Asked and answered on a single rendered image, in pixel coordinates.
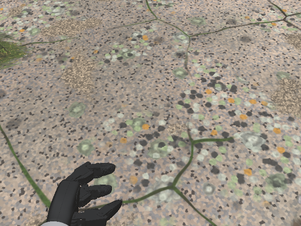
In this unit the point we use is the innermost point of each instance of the robot left hand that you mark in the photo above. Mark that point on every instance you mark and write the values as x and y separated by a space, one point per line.
69 197

